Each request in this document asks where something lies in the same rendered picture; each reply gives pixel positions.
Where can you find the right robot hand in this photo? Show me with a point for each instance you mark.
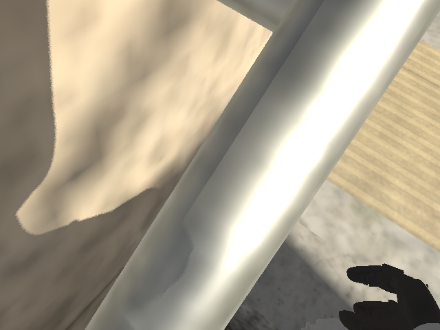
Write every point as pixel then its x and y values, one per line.
pixel 415 304

